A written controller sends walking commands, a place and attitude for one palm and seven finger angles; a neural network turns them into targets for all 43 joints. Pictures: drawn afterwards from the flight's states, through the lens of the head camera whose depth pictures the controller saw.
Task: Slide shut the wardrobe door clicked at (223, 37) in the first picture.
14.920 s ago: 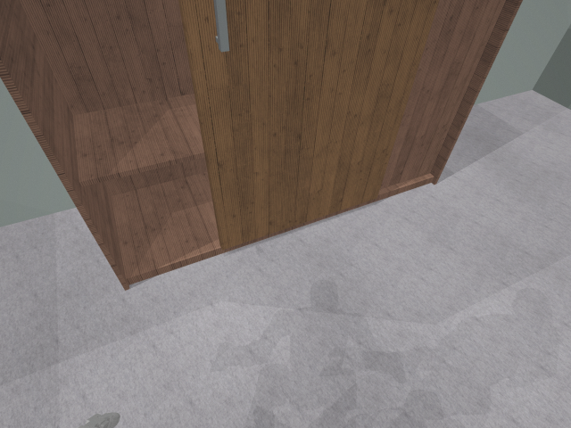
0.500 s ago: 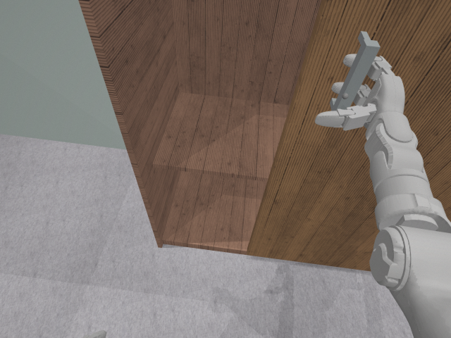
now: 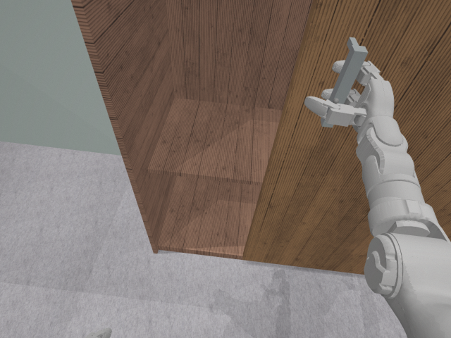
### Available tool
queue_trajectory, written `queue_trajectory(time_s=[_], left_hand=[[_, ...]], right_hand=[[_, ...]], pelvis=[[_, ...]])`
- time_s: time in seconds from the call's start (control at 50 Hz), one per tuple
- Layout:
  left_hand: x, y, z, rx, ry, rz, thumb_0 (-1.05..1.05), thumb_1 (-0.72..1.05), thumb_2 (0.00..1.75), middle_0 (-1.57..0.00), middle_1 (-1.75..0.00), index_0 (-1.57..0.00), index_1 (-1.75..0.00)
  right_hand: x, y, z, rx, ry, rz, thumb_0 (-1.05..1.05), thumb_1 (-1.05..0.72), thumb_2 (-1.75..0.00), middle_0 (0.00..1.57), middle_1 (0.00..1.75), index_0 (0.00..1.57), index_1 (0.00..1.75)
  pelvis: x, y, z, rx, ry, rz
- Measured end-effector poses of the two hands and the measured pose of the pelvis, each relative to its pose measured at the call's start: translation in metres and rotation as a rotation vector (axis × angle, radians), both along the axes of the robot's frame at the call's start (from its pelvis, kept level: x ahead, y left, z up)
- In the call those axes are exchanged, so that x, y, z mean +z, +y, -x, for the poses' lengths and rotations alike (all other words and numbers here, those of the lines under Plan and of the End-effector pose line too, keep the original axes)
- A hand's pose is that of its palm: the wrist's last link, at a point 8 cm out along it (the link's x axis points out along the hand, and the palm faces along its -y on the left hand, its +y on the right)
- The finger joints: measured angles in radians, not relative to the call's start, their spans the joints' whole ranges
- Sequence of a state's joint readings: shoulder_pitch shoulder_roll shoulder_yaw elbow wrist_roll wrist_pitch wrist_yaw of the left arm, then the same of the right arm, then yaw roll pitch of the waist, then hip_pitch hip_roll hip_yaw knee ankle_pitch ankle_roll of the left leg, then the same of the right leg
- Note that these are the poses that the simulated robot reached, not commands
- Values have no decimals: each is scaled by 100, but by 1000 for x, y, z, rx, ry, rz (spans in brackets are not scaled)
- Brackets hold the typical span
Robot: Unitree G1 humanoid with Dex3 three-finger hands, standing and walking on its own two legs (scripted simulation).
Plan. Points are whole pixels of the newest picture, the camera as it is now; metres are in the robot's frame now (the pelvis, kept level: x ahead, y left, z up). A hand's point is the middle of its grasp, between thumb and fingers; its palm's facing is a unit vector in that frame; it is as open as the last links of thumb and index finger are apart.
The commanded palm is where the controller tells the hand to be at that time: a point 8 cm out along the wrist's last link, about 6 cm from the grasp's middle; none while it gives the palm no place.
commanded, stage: grip the handle and tug to test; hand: right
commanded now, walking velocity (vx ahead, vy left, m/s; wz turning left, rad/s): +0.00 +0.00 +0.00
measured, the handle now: (339, 84) +0.54 -0.12 +0.21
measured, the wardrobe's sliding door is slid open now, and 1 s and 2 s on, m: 0.39 0.39 0.38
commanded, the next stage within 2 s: tug the door sideways, standing still in 1.02 s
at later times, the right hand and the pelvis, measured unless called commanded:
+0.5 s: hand (333, 99) +0.48 -0.10 +0.21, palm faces -0.01 +1.00 +0.01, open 6.0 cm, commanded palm +0.45 -0.16 +0.21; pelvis +0.00 +0.00 +0.00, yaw +1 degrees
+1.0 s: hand (333, 101) +0.48 -0.10 +0.21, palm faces -0.02 +1.00 +0.02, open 6.1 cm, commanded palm +0.43 -0.16 +0.21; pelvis +0.03 +0.00 +0.01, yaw +3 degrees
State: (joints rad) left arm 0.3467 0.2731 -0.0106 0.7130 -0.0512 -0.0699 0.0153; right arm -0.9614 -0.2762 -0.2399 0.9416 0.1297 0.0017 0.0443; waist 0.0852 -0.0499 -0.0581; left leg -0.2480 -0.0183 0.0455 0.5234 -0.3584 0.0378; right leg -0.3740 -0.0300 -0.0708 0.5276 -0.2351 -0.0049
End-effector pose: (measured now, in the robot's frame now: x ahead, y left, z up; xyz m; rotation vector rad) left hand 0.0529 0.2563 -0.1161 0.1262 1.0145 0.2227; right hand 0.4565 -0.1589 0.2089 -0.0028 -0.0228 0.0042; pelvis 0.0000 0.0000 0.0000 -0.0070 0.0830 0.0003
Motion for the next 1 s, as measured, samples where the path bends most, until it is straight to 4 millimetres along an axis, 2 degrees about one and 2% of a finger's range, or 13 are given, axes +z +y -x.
queue_trajectory(time_s=[0.26, 0.4, 0.58, 0.8, 1.0], left_hand=[[2, 2, 15, 26, 27, -16, 1, 90, 90, -20, -30, -20, -30], [2, 2, 18, 46, 27, -13, 1, 90, 90, -20, -30, -20, -30], [3, 2, 7, 46, 7, -4, 1, 90, 90, -20, -30, -20, -30], [9, 6, -17, 40, -38, -4, 1, 90, 90, -20, -30, -20, -30], [16, 8, -50, 39, -84, 2, 1, 90, 90, -20, -30, -20, -30]], right_hand=[[0, -1, -4, 5, 3, -15, 0, -64, -78, 40, 134, 38, 133], [-1, 3, -3, 6, -5, -22, 0, -68, -79, 37, 135, 35, 135], [0, 4, -2, 0, -2, -8, 0, -70, -79, 36, 136, 33, 136], [-1, 4, -1, 5, -7, -25, 0, -72, -76, 34, 136, 32, 134], [-1, 4, 0, 19, -13, -21, 0, -74, -75, 31, 134, 29, 132]], pelvis=[[0, -2, 1, 8, 3, -2], [1, -2, -1, 18, 1, -1], [2, -1, -4, 21, -5, 0], [4, 3, -13, 30, -10, 5], [6, 4, -28, 46, -14, 13]])
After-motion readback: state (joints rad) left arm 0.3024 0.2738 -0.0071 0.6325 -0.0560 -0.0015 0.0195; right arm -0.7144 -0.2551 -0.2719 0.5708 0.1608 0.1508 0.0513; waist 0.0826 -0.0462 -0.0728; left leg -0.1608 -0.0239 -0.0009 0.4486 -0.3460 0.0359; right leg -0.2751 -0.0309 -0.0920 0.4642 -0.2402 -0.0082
